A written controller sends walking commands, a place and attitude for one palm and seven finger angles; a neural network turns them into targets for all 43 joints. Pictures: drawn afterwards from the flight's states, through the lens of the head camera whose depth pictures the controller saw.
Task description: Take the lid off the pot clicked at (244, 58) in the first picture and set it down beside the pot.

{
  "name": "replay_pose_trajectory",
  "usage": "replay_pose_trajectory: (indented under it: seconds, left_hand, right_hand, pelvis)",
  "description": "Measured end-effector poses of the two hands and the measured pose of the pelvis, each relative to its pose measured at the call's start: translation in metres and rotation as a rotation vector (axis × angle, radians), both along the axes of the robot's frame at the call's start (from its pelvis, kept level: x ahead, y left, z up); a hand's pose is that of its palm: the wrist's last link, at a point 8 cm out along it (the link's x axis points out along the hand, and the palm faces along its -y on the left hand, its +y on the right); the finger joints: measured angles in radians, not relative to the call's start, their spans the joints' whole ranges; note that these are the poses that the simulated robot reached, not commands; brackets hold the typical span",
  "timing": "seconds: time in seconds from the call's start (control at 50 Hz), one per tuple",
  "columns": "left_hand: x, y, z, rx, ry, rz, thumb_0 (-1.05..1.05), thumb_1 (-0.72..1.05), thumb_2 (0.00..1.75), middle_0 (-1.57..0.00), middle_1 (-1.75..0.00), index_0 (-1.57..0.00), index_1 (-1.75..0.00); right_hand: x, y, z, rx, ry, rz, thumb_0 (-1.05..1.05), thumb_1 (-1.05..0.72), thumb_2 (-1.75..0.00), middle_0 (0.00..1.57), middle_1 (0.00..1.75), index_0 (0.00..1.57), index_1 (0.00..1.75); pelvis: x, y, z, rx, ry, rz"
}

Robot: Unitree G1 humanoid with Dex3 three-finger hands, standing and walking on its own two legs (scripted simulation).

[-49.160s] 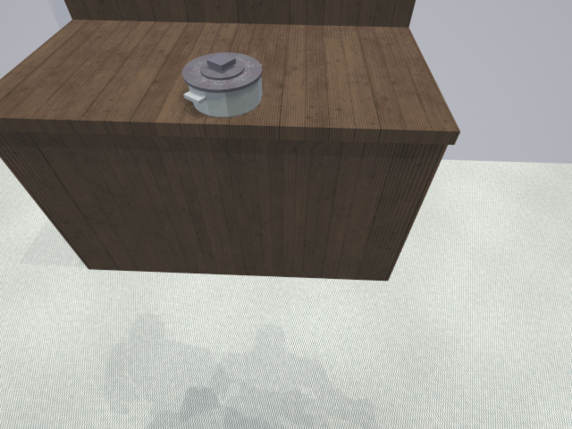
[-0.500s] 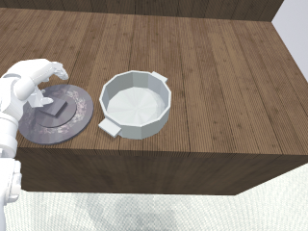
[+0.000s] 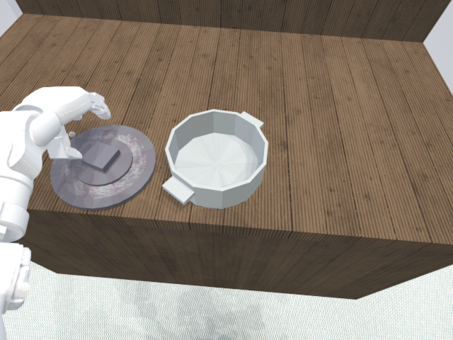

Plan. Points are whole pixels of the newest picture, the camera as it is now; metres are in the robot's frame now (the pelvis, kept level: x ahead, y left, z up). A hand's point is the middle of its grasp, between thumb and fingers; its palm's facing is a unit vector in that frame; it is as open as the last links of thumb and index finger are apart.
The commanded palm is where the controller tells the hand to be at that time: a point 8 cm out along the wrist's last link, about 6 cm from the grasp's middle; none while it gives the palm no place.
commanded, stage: raise the empty hand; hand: left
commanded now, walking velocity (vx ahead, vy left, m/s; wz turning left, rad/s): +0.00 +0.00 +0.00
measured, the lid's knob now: (100, 156) +0.44 +0.25 +0.03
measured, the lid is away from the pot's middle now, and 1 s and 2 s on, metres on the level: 0.22 0.22 0.22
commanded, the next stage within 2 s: draw the hand back to the body in 0.84 s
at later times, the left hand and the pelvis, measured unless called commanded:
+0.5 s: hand (64, 110) +0.44 +0.27 +0.15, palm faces -0.33 -0.03 -0.94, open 11.0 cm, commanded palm +0.44 +0.27 +0.22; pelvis -0.01 +0.00 +0.01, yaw +1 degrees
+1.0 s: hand (46, 98) +0.43 +0.27 +0.18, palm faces -0.30 -0.05 -0.95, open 11.0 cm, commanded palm +0.41 +0.27 +0.24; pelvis -0.02 +0.00 +0.01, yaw +1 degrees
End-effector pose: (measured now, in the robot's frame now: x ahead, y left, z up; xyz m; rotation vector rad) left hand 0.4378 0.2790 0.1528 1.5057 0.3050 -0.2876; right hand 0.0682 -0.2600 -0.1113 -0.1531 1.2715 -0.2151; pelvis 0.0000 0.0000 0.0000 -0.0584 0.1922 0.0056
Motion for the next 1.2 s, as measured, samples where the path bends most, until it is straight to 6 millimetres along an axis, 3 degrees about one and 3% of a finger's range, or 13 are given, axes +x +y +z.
replay_pose_trajectory:
  seconds: [0.26, 0.38, 0.48, 0.68, 0.9, 1.2]
  left_hand:
    - [0.001, -0.008, 0.026, 0.014, -0.026, 0.000, 0.00, -0.18, 1.01, -0.59, -0.42, -0.58, -0.42]
    - [0.004, -0.001, 0.043, 0.004, -0.044, 0.051, 0.00, -0.18, 1.01, -0.59, -0.42, -0.58, -0.42]
    - [0.004, -0.008, 0.049, 0.028, -0.041, 0.033, 0.00, -0.18, 1.01, -0.59, -0.42, -0.58, -0.42]
    - [0.004, -0.005, 0.079, 0.013, -0.097, 0.058, 0.00, -0.18, 1.01, -0.59, -0.42, -0.58, -0.42]
    - [-0.005, -0.003, 0.090, 0.019, -0.089, 0.075, 0.00, -0.18, 1.01, -0.59, -0.42, -0.58, -0.42]
    - [-0.029, -0.006, 0.081, 0.018, -0.094, 0.046, 0.00, -0.18, 1.01, -0.59, -0.42, -0.58, -0.42]
  right_hand:
    - [0.016, 0.004, 0.002, 0.014, -0.046, 0.037, 0.00, -0.91, -0.90, 0.20, 0.30, 0.20, 0.30]
    - [0.012, 0.002, 0.004, 0.016, -0.054, 0.028, 0.00, -0.91, -0.90, 0.20, 0.30, 0.20, 0.30]
    - [0.006, 0.000, 0.003, 0.017, -0.036, 0.026, 0.00, -0.91, -0.90, 0.20, 0.30, 0.20, 0.30]
    - [-0.001, -0.004, 0.005, 0.018, -0.046, 0.012, 0.00, -0.91, -0.90, 0.20, 0.30, 0.20, 0.30]
    - [0.007, -0.005, 0.008, 0.019, -0.076, 0.030, 0.00, -0.91, -0.90, 0.20, 0.30, 0.19, 0.30]
    - [0.022, 0.003, 0.011, 0.049, -0.128, 0.056, 0.00, -0.91, -0.90, 0.20, 0.29, 0.19, 0.30]
  pelvis:
    - [-0.005, 0.000, 0.003, 0.007, -0.022, 0.010]
    - [-0.006, -0.002, 0.004, 0.010, -0.024, 0.008]
    - [-0.007, -0.001, 0.005, 0.010, -0.032, 0.009]
    - [-0.008, -0.004, 0.007, 0.015, -0.043, 0.004]
    - [-0.013, -0.005, 0.008, 0.016, -0.056, 0.009]
    - [-0.017, -0.004, 0.008, 0.018, -0.074, 0.008]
